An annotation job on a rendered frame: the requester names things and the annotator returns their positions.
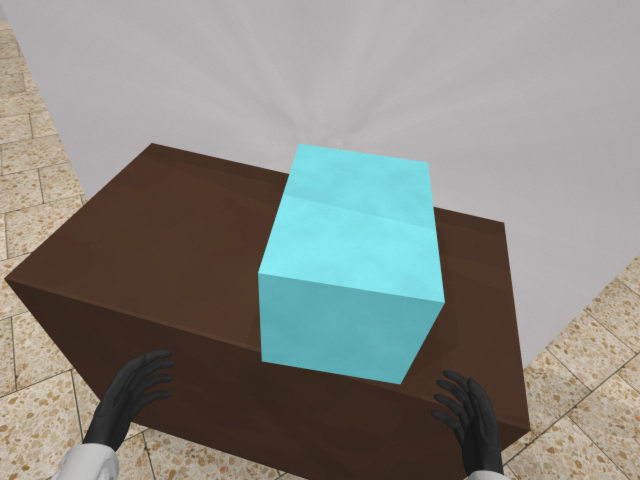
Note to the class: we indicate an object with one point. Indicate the pedestal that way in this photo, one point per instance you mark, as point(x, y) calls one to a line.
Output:
point(166, 257)

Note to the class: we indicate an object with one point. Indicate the carton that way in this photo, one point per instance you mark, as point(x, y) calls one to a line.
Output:
point(350, 282)

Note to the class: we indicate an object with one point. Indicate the right robot hand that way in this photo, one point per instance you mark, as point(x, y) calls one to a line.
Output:
point(477, 431)

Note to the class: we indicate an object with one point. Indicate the robot left forearm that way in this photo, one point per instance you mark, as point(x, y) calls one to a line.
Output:
point(91, 461)

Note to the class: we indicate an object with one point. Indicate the left robot hand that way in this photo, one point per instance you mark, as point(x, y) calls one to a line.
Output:
point(123, 399)

